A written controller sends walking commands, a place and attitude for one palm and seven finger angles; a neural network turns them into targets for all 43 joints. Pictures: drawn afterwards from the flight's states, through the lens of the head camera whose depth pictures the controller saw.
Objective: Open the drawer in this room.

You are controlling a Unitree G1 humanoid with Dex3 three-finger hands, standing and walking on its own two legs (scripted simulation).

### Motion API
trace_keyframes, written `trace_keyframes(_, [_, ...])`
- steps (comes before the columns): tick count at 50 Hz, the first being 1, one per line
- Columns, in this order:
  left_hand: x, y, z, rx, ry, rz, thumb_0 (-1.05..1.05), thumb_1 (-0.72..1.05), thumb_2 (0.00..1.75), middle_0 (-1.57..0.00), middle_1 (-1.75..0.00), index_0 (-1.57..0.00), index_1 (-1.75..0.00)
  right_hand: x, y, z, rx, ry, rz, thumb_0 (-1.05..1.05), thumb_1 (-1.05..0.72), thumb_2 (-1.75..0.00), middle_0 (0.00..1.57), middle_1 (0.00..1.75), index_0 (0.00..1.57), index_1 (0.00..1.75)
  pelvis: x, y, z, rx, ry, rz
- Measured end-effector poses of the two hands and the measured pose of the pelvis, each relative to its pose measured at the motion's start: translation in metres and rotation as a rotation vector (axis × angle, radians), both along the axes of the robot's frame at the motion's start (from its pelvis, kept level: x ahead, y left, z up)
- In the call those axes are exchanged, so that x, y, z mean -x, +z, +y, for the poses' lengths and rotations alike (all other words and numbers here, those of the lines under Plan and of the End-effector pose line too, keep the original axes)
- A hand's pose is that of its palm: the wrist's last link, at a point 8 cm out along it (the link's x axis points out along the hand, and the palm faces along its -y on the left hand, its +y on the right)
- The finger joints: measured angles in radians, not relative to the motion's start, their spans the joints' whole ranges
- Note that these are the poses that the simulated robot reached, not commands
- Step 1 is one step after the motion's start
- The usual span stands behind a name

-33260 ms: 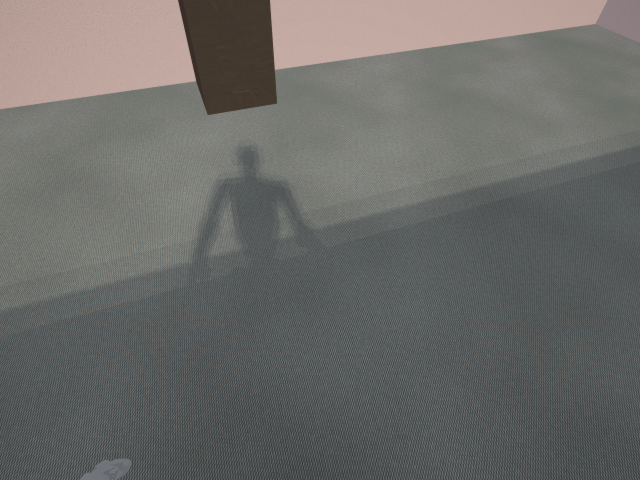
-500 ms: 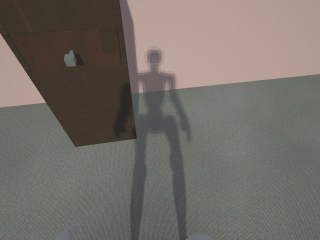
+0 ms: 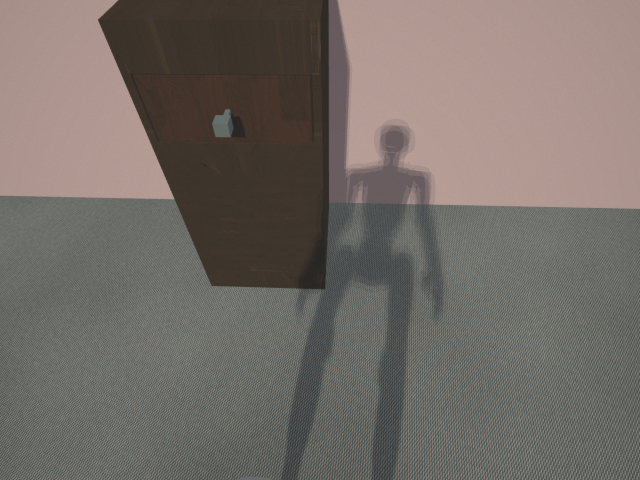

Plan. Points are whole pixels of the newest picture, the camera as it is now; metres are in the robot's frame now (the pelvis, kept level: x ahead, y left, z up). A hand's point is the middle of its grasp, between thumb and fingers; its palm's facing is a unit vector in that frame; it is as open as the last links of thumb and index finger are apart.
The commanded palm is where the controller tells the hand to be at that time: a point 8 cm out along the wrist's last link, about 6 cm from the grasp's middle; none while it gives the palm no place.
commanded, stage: take the last steps up to it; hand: left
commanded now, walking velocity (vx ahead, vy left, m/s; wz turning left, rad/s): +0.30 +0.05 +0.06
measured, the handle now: (224, 121) +0.81 +0.31 -0.02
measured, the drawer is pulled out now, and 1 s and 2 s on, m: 0.00 0.00 0.00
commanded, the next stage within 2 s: come to a stop and stand still in 0.74 s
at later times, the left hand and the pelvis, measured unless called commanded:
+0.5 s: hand (163, 475) +0.14 +0.26 -0.18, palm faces +0.05 -0.99 -0.15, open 7.4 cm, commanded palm none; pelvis +0.11 +0.08 +0.00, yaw -1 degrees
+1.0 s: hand (220, 354) +0.33 +0.22 -0.17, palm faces +0.01 -0.97 -0.24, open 7.2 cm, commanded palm none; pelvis +0.28 +0.03 -0.01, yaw -2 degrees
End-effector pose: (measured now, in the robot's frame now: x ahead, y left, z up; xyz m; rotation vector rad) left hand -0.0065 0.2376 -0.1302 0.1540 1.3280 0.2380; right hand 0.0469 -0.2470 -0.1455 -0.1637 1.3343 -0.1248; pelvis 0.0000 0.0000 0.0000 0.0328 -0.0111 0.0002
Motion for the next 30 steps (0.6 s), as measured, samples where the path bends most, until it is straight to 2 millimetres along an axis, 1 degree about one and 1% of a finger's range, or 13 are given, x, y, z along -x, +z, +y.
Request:
trace_keyframes(4, [0.047, -0.009, 0.013, 0.034, 0.073, 0.111, 0.00, 0.90, 0.90, -0.21, -0.30, -0.21, -0.30, -0.042, 0.010, 0.024, 0.014, 0.065, -0.078, 0.00, -0.91, -0.90, 0.19, 0.30, 0.20, 0.30, -0.007, -0.001, 0.017, 0.016, 0.012, 0.002])
trace_keyframes(7, [0.073, -0.020, 0.025, 0.069, 0.117, 0.197, 0.00, 0.90, 0.90, -0.21, -0.30, -0.21, -0.30, -0.072, 0.015, 0.048, 0.029, 0.099, -0.156, 0.00, -0.91, -0.90, 0.19, 0.30, 0.20, 0.30, -0.017, -0.007, 0.035, 0.041, 0.017, -0.001])
trace_keyframes(9, [0.081, -0.028, 0.033, 0.091, 0.121, 0.251, 0.00, 0.90, 0.90, -0.20, -0.30, -0.20, -0.30, -0.084, 0.016, 0.064, 0.034, 0.096, -0.202, 0.00, -0.91, -0.90, 0.19, 0.30, 0.20, 0.30, -0.023, -0.012, 0.047, 0.040, 0.011, -0.013])
trace_keyframes(11, [0.074, -0.028, 0.040, 0.105, 0.104, 0.276, 0.00, 0.91, 0.90, -0.20, -0.30, -0.20, -0.30, -0.084, 0.019, 0.078, 0.030, 0.078, -0.220, 0.00, -0.91, -0.90, 0.20, 0.30, 0.20, 0.30, -0.031, -0.009, 0.056, 0.046, -0.001, -0.023])
trace_keyframes(13, [0.055, -0.026, 0.047, 0.114, 0.084, 0.260, 0.01, 0.91, 0.90, -0.20, -0.30, -0.20, -0.30, -0.078, 0.020, 0.086, 0.034, 0.035, -0.213, -0.01, -0.92, -0.90, 0.20, 0.30, 0.20, 0.30, -0.040, -0.005, 0.064, 0.056, 0.000, -0.027])
trace_keyframes(15, [0.027, -0.024, 0.054, 0.119, 0.059, 0.216, 0.01, 0.91, 0.90, -0.20, -0.30, -0.20, -0.30, -0.070, 0.023, 0.084, 0.060, 0.001, -0.192, -0.02, -0.95, -0.90, 0.20, 0.30, 0.20, 0.30, -0.048, -0.002, 0.071, 0.058, 0.002, -0.029])
trace_keyframes(18, [-0.021, -0.024, 0.064, 0.115, 0.032, 0.132, 0.01, 0.91, 0.90, -0.20, -0.30, -0.20, -0.30, -0.050, 0.021, 0.084, 0.073, -0.020, -0.104, -0.02, -0.96, -0.90, 0.20, 0.30, 0.20, 0.30, -0.063, 0.000, 0.077, 0.052, 0.000, -0.026])
trace_keyframes(22, [-0.089, -0.025, 0.070, 0.102, -0.002, 0.038, 0.00, 0.91, 0.90, -0.20, -0.30, -0.20, -0.30, -0.018, 0.015, 0.092, 0.063, -0.071, 0.037, -0.02, -0.94, -0.90, 0.20, 0.30, 0.20, 0.30, -0.087, -0.001, 0.079, 0.041, -0.009, -0.020])
trace_keyframes(26, [-0.160, -0.025, 0.069, 0.092, -0.053, -0.029, 0.00, 0.91, 0.90, -0.20, -0.30, -0.20, -0.30, 0.008, 0.010, 0.107, 0.029, -0.129, 0.170, -0.01, -0.93, -0.90, 0.20, 0.30, 0.20, 0.30, -0.116, -0.005, 0.075, 0.037, -0.013, -0.011])
trace_keyframes(30, [-0.235, -0.024, 0.056, 0.085, -0.124, -0.089, 0.00, 0.91, 0.90, -0.20, -0.30, -0.20, -0.30, 0.021, 0.007, 0.120, -0.016, -0.184, 0.287, 0.00, -0.92, -0.90, 0.20, 0.30, 0.20, 0.30, -0.148, -0.010, 0.066, 0.037, -0.016, -0.004])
